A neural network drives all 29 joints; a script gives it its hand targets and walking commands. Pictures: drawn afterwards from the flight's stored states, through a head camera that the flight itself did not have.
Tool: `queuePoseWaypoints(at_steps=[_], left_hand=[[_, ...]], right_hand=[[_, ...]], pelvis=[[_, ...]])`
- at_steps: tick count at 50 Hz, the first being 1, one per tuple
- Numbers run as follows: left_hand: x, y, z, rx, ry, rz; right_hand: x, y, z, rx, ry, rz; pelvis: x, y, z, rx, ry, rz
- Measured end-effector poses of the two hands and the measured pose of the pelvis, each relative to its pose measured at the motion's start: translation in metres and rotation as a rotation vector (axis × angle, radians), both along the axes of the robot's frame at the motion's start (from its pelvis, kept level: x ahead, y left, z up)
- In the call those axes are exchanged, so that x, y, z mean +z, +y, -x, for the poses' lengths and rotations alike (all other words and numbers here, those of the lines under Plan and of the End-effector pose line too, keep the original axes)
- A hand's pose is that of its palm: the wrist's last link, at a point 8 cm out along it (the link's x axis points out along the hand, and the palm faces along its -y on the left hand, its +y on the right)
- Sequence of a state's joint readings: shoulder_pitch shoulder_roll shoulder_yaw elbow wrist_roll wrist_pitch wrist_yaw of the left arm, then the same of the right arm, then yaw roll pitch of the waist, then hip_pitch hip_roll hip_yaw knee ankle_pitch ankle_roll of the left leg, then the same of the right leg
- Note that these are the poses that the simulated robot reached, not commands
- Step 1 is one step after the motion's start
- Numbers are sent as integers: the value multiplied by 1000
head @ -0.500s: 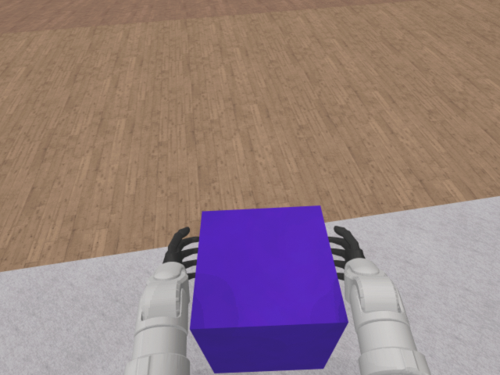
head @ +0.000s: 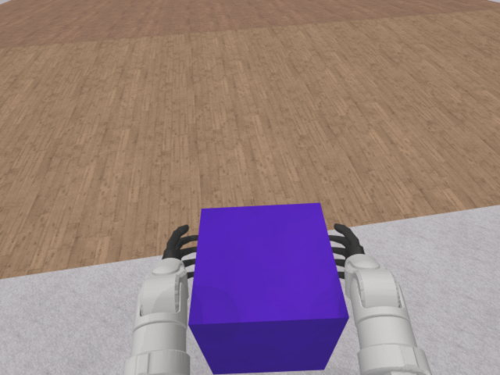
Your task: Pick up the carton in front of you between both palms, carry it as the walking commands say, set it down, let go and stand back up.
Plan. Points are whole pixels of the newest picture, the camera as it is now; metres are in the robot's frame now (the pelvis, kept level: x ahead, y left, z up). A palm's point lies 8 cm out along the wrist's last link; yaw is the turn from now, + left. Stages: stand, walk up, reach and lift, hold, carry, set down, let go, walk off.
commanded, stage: hold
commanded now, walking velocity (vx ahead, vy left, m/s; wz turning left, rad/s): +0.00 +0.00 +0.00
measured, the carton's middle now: (264, 291) +0.29 +0.00 -0.03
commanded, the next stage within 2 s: carry in 0.48 s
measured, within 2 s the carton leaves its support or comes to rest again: neither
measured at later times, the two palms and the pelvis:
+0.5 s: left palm (174, 265) +0.30 +0.15 +0.06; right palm (353, 262) +0.29 -0.15 +0.05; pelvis +0.00 +0.00 +0.00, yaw +0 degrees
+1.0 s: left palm (171, 203) +0.42 +0.17 +0.08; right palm (326, 195) +0.43 -0.13 +0.08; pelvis +0.16 +0.02 +0.00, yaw +2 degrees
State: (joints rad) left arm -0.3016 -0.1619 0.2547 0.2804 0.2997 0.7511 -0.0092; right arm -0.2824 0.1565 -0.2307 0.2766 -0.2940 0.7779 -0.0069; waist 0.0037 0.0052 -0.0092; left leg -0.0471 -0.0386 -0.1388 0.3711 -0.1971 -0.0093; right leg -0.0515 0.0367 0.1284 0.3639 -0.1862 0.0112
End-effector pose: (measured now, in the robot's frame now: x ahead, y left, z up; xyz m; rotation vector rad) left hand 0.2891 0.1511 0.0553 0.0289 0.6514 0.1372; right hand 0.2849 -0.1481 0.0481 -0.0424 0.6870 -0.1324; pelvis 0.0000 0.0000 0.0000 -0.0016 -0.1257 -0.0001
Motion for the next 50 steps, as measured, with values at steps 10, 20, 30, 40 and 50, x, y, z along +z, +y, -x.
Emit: queuePoseWaypoints(at_steps=[10, 20, 30, 40, 50], left_hand=[[1, -1, -1, 6, -10, 7], [1, 0, -4, 1, -8, 2], [1, 4, -14, 4, -34, 10], [19, 22, -65, 15, -13, 45], [24, 21, -133, 61, 39, 74]], right_hand=[[1, -1, -1, -7, -10, -7], [2, 0, -4, -3, -8, 0], [3, 4, -16, -3, -33, 0], [22, 21, -63, -33, -14, -25], [31, 21, -142, -37, 39, -62]], pelvis=[[-1, -1, 4, 1, 0, 0], [0, 0, 0, 0, 4, -1], [-6, 3, -13, 20, 109, 5], [-6, 17, -69, -18, 201, 15], [-2, 16, -160, 41, 233, -3]])
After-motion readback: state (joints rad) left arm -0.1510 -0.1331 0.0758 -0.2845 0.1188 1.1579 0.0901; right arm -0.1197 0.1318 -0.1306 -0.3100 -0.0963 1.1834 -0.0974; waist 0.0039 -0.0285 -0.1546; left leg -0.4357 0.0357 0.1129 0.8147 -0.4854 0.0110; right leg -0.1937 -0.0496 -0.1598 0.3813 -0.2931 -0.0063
